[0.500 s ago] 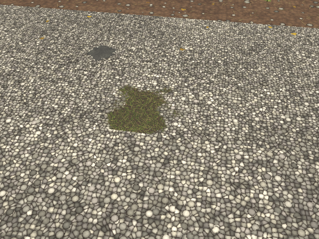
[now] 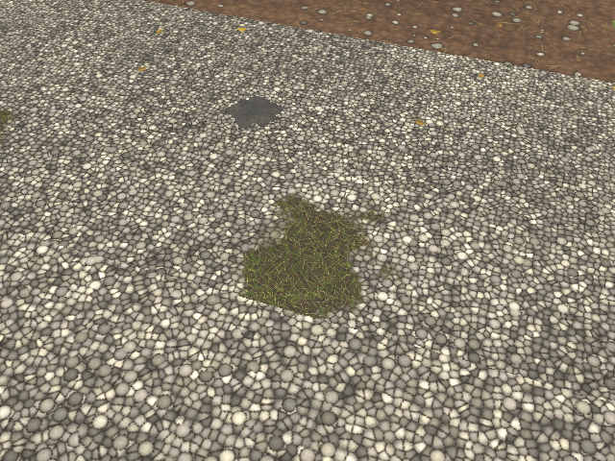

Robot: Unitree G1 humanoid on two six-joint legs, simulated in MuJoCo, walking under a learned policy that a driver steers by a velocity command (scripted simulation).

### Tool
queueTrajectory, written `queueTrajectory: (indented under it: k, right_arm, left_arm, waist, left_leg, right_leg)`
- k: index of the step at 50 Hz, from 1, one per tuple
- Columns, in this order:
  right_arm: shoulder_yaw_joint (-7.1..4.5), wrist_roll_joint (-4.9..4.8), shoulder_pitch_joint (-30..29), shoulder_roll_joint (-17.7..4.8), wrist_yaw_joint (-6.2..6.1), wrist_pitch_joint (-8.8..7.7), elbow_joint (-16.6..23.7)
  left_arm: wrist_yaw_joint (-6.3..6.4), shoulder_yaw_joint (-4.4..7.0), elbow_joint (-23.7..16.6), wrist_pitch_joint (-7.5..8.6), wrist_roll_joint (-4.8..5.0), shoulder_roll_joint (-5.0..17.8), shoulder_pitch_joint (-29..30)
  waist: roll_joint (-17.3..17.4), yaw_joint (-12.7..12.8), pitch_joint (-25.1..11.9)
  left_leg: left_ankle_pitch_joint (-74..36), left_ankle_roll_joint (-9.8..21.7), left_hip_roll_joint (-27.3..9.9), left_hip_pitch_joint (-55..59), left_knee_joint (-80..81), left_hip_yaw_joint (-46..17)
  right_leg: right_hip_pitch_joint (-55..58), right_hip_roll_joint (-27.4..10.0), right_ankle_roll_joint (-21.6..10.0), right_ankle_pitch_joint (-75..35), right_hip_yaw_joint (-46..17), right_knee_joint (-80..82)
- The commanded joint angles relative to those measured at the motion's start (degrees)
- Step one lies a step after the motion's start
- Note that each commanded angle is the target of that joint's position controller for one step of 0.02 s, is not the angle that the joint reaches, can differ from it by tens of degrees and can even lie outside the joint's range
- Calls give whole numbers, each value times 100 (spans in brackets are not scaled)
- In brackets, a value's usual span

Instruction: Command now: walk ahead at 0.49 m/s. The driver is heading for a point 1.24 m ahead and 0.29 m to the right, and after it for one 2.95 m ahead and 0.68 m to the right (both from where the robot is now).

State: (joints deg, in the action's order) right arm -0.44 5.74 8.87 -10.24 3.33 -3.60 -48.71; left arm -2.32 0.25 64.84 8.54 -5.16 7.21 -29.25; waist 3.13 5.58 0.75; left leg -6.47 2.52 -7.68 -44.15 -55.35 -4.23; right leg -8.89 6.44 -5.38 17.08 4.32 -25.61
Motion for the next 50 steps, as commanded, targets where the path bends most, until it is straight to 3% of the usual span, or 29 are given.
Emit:
queueTrajectory:
  k: [1,3,4,7,11,14,15,16,17,18,19,20,21,22,23,24,25,31,36,39,41,42,43,44,45,46,47,49,50]
  right_arm:
    - [-31,49,192,-359,13,-14,193]
    - [31,13,-597,-203,-36,-53,389]
    - [61,13,-783,-192,-15,-92,359]
    - [83,48,-1018,-185,82,-20,533]
    - [130,-18,-1665,-316,72,96,669]
    - [85,-68,-1214,-546,21,50,226]
    - [-74,-162,-403,-889,-53,8,-122]
    - [-285,-225,1205,-1253,-117,-74,-591]
    - [-404,-238,2952,-1553,-93,-11,-957]
    - [-487,-200,3551,-1741,60,8,-960]
    - [-461,-39,3659,-1607,99,35,-1164]
    - [-468,-89,2849,-1604,73,17,-1013]
    - [-252,26,1816,-867,22,-23,-716]
    - [-252,-79,1494,-941,75,-13,-543]
    - [-71,-53,1317,-333,-37,-152,-464]
    - [-31,-139,1117,-196,-128,-274,-375]
    - [-10,-222,1120,-171,-187,-325,-368]
    - [-203,-33,1302,-702,-130,-417,-589]
    - [-218,-66,1907,-716,-212,-371,-811]
    - [-319,-129,2167,-978,-276,-237,-907]
    - [-362,-33,2138,-1123,-274,-193,-884]
    - [-270,31,2391,-740,-269,-252,-798]
    - [-111,119,2201,-539,-75,-339,-603]
    - [-151,-100,1416,-683,186,-319,-420]
    - [-146,-247,499,-604,198,-350,-129]
    - [-203,-214,228,-775,38,-366,-61]
    - [-220,-93,435,-795,-149,-359,6]
    - [-80,-27,748,-209,-363,-250,54]
    - [-49,-33,759,-124,-415,-208,81]
  left_arm:
    - [136,-23,-79,89,2,373,-734]
    - [247,-124,239,16,-24,175,-1678]
    - [242,-192,172,-32,13,-6,-1594]
    - [58,-239,-174,-166,19,249,-1181]
    - [185,-160,-150,-146,208,510,-1547]
    - [188,-43,-108,-316,229,803,-1528]
    - [112,-10,-158,-369,169,890,-1357]
    - [-64,-30,-139,-453,-43,925,-1287]
    - [-367,-198,184,-492,-160,21,-2404]
    - [-435,-193,-71,-457,4,161,-2438]
    - [-490,-29,-778,-388,180,722,-649]
    - [-400,12,-1143,-248,291,819,267]
    - [-284,-24,-1076,-210,240,768,460]
    - [-138,36,-1030,-174,192,630,135]
    - [-54,9,-1040,-203,109,496,253]
    - [-84,-34,-977,-287,-7,177,284]
    - [-151,-29,-949,-336,-12,108,298]
    - [-246,-121,-1550,-493,214,348,1484]
    - [-197,77,-1880,-467,218,919,2566]
    - [-150,195,-2048,-392,174,1023,3034]
    - [-53,367,-1949,-264,311,1301,2468]
    - [49,496,-1635,-167,374,1578,1328]
    - [109,605,-1281,-187,353,1842,-187]
    - [104,581,-807,-208,196,1911,-1246]
    - [105,693,-724,-76,118,1980,-869]
    - [90,669,-819,6,225,1797,-75]
    - [59,494,-870,55,331,1330,360]
    - [-24,266,-997,60,338,769,921]
    - [-55,218,-1105,83,335,694,1174]
  waist:
    - [-210,-52,331]
    - [-457,294,487]
    - [-328,319,568]
    - [-588,214,691]
    - [-402,495,1171]
    - [-295,348,905]
    - [-42,-63,592]
    - [118,-763,102]
    - [982,-859,-1903]
    - [1357,-1204,-2988]
    - [702,-1716,-2092]
    - [133,-1473,-1028]
    - [-684,-1088,-178]
    - [-116,-598,4]
    - [-232,-304,357]
    - [-82,-232,534]
    - [-207,-185,592]
    - [-241,-314,438]
    - [-212,-701,757]
    - [24,-759,733]
    - [131,-364,252]
    - [-194,-229,-787]
    - [-844,439,-1660]
    - [-768,785,-1820]
    - [-501,820,-657]
    - [-571,518,-39]
    - [-679,104,-116]
    - [-555,-461,22]
    - [-347,-618,130]
  left_leg:
    - [-1489,-158,-200,-1253,784,-436]
    - [-1469,-209,-237,-2083,1175,-258]
    - [-2114,-164,-299,-1696,1878,-240]
    - [-2221,7,86,931,1870,527]
    - [-1213,-53,-104,470,3192,311]
    - [-1506,-105,-139,1767,3985,430]
    - [-2019,-30,-24,2904,4242,689]
    - [-2581,123,-7,5086,3983,843]
    - [-4674,1207,-683,8579,1651,363]
    - [-5767,2355,-1624,9654,1052,-831]
    - [-3134,2201,-1776,9145,1973,-1618]
    - [-869,1819,-1718,7591,2765,-1381]
    - [260,1370,-1382,5835,3471,-704]
    - [-877,1722,-1670,4463,3595,-938]
    - [-1127,1615,-1492,3566,3984,-662]
    - [-791,1570,-1267,2875,4473,-152]
    - [-236,1570,-1191,2759,4796,-46]
    - [-1571,1295,-1043,3591,4686,1033]
    - [-910,879,-949,4756,4487,1519]
    - [-1660,763,-1059,5452,4097,1705]
    - [-3209,518,-874,4898,2926,2085]
    - [-2673,120,-477,3390,1498,2176]
    - [501,-280,280,1427,-24,1974]
    - [3956,-245,925,358,-1602,1160]
    - [3771,49,669,-518,-1778,188]
    - [3407,92,358,-360,-1815,-11]
    - [3185,162,231,242,-1704,-140]
    - [2994,133,25,1273,-1285,-245]
    - [2855,45,9,1586,-964,-228]
  right_leg:
    - [860,-1759,-1175,-1302,-1518,173]
    - [1610,-1901,-1215,-1119,-1894,-182]
    - [1226,-1718,-1093,-868,-1684,-447]
    - [-1264,-1357,-989,201,-1360,-299]
    - [244,-1601,-833,120,-1795,-952]
    - [590,-1428,-515,-773,-1699,-1753]
    - [365,-1209,-316,-1298,-1371,-2563]
    - [-701,-962,59,-1411,-1002,-3857]
    - [-2259,-605,529,824,-601,-6009]
    - [-2939,-200,794,3225,-630,-8465]
    - [-4722,-135,758,3233,-683,-9318]
    - [-5393,-583,528,2404,-650,-8746]
    - [-4645,-1153,160,1148,-964,-7349]
    - [-3847,-1322,203,757,-1030,-6840]
    - [-3326,-1563,18,-116,-1209,-5678]
    - [-2845,-1636,-110,-429,-1155,-4772]
    - [-2718,-1586,-50,-820,-1088,-4008]
    - [-2536,-1484,31,-2047,-871,-1791]
    - [-2954,-1161,-40,-1955,-636,-1246]
    - [-2647,-737,-90,-1098,-185,-791]
    - [-1041,-280,-335,-1524,98,-918]
    - [1364,-374,-749,-2177,-374,-1674]
    - [3498,-1205,-1483,-1274,-2302,-875]
    - [4177,-1950,-1690,-721,-4093,334]
    - [3395,-1911,-1274,-155,-3963,757]
    - [2150,-1774,-1212,-68,-3559,844]
    - [1313,-1662,-1284,-247,-3341,886]
    - [-186,-1632,-1338,-553,-3075,1200]
    - [-722,-1612,-1299,-696,-2926,1434]
